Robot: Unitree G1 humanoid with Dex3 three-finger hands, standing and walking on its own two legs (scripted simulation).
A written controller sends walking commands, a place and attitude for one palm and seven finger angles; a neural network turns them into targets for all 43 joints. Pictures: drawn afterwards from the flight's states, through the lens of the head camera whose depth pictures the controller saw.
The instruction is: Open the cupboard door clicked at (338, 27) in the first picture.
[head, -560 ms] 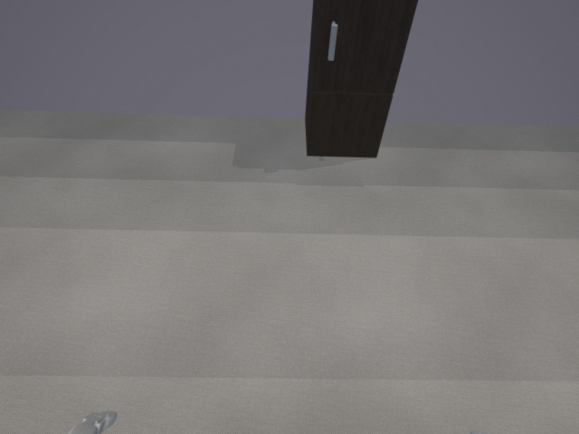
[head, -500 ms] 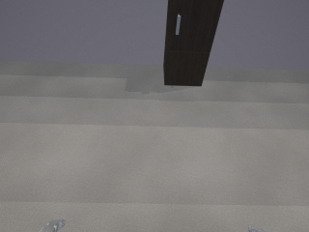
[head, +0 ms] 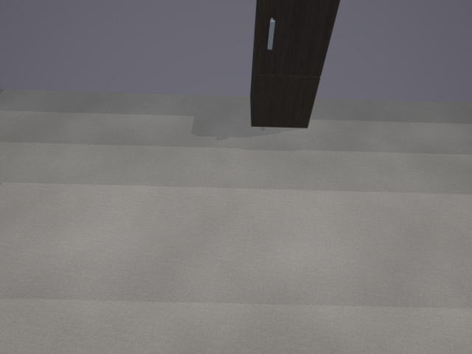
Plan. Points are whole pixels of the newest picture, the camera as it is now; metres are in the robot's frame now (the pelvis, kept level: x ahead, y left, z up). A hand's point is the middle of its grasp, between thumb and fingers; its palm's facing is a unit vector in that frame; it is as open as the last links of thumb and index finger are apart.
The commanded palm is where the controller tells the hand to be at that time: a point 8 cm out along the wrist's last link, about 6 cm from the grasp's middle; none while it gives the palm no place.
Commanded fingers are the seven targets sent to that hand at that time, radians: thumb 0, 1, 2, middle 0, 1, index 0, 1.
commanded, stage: stand and wait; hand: left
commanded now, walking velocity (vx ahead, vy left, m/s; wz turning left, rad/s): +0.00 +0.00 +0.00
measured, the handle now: (270, 33) +1.66 -0.09 -0.12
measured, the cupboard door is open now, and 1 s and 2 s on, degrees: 0 0 0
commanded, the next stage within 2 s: look at it before walking up in 0.26 s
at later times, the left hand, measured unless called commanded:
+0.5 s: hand out of the picture +0.07 +0.24 -0.15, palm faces -0.03 -0.94 -0.33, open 7.4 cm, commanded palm none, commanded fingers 0.00 0.90 0.90 -0.20 -0.30 -0.20 -0.30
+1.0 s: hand out of the picture +0.08 +0.23 -0.15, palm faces -0.02 -0.94 -0.33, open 7.4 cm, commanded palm none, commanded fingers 0.00 0.90 0.90 -0.20 -0.30 -0.20 -0.30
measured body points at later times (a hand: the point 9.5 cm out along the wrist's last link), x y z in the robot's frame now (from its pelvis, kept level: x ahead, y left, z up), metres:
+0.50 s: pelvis -0.01 -0.01 +0.00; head -0.01 -0.01 +0.45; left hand +0.07 +0.28 -0.13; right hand +0.06 -0.31 -0.13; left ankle +0.00 +0.11 -0.74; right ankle +0.01 -0.13 -0.74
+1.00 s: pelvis +0.01 -0.01 +0.00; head +0.01 -0.01 +0.45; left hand +0.08 +0.28 -0.13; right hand +0.09 -0.31 -0.13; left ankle +0.00 +0.11 -0.74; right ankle +0.01 -0.13 -0.74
